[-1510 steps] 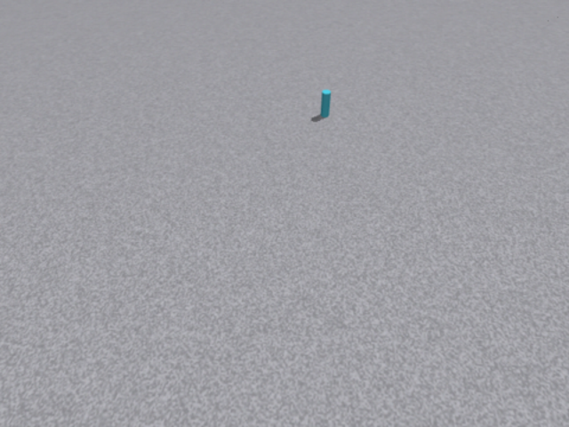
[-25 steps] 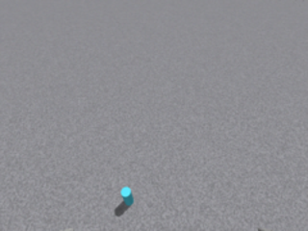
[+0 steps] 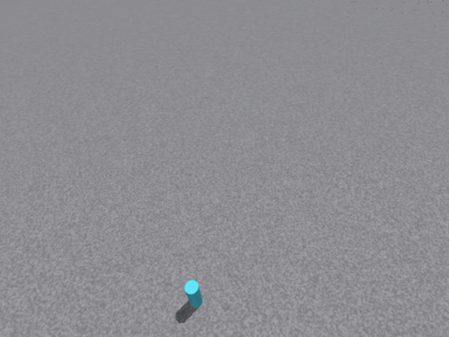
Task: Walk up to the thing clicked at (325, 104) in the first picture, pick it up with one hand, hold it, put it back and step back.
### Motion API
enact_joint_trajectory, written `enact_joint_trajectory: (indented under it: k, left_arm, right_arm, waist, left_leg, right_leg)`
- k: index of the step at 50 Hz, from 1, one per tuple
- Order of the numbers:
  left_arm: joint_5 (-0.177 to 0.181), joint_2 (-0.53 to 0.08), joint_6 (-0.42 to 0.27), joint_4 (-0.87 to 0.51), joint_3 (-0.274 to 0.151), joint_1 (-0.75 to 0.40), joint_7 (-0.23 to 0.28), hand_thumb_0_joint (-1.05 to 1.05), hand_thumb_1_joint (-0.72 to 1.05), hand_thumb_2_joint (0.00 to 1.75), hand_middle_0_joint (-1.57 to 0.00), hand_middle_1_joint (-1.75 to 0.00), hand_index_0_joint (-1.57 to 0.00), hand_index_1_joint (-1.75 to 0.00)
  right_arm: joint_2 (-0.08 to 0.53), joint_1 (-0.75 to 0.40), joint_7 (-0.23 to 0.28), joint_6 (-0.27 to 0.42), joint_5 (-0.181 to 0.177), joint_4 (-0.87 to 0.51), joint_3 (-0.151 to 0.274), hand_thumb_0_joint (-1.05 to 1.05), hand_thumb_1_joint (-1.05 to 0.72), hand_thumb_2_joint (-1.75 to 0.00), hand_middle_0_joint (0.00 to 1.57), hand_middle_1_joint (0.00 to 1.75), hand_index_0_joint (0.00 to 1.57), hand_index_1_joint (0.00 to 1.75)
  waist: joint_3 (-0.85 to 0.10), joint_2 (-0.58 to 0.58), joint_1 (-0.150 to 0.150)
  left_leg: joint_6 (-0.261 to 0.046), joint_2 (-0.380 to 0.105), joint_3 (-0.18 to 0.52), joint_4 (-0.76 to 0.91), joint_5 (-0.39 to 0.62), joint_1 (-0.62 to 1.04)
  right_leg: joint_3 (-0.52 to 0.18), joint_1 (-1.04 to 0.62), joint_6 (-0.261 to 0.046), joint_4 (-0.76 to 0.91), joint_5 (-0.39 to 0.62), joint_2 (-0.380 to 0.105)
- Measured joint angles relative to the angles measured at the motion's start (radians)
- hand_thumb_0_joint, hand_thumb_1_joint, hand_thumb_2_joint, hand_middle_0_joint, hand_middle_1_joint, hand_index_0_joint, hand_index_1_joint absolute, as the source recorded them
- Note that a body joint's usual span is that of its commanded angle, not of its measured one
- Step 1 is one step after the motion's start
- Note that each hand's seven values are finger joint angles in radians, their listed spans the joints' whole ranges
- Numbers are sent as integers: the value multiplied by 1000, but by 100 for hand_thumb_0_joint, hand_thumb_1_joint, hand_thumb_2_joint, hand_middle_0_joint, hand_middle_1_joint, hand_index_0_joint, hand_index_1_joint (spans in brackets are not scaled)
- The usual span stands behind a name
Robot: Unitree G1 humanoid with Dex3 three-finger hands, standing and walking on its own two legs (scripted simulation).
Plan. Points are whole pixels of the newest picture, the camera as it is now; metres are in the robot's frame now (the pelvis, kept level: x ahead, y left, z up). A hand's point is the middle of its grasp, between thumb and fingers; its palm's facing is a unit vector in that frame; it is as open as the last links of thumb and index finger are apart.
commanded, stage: stand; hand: left
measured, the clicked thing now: (194, 294) +0.44 +0.19 -0.70
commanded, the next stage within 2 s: step back in 1.36 s
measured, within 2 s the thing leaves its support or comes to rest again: neither
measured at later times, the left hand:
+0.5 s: hand out of the picture +0.06 +0.23 -0.16, palm faces -0.01 -0.94 -0.33, open 7.4 cm
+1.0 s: hand out of the picture +0.09 +0.23 -0.15, palm faces -0.02 -0.94 -0.34, open 7.4 cm
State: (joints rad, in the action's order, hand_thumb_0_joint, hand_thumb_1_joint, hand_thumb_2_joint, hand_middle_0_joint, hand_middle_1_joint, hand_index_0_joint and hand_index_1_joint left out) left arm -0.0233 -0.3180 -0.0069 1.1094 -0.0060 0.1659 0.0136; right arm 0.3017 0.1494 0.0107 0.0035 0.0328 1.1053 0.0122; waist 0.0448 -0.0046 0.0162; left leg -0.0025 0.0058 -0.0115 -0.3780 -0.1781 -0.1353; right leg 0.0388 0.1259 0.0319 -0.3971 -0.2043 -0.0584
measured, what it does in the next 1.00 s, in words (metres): stands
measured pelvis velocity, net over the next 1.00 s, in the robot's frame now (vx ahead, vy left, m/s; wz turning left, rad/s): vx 0.02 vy -0.02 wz -0.02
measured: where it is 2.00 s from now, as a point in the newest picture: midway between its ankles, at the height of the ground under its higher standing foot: outside the picture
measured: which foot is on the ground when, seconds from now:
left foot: down 0.00-1.00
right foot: down 0.00-1.00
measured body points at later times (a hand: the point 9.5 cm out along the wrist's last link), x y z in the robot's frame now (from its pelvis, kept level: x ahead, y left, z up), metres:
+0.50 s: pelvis +0.00 -0.01 +0.00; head +0.01 -0.02 +0.45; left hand +0.06 +0.28 -0.13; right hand +0.06 -0.31 -0.14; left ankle +0.02 +0.12 -0.74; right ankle +0.01 -0.14 -0.74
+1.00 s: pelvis +0.02 -0.02 +0.00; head +0.02 -0.02 +0.45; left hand +0.09 +0.28 -0.13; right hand +0.08 -0.31 -0.14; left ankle +0.02 +0.12 -0.74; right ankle +0.01 -0.14 -0.74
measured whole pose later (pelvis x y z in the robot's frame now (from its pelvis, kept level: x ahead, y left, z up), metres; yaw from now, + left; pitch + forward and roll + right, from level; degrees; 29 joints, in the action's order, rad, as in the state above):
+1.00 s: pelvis +0.02 -0.02 +0.00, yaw -1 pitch -2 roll +0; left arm -0.01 -0.33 -0.02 1.16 -0.01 0.10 0.00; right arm 0.34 0.11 0.01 0.01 0.02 1.15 0.00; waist 0.04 -0.01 0.00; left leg 0.03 -0.03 -0.02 -0.30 -0.16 -0.10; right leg 0.04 0.09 0.01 -0.32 -0.19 -0.02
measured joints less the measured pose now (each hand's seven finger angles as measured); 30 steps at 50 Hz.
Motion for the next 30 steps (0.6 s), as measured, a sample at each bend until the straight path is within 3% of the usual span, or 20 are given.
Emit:
enact_joint_trajectory:
  k: [30]
  left_arm:
    - [8,2,-9,53,1,-45,-8,0,91,90,-21,-30,-20,-30]
  right_arm:
    - [28,-22,-4,-1,-9,48,-8,0,-90,-90,21,30,20,30]
  waist:
    - [4,-5,-11]
  left_leg:
    - [23,-29,2,53,17,18]
  right_leg:
    - [2,-17,-22,57,21,31]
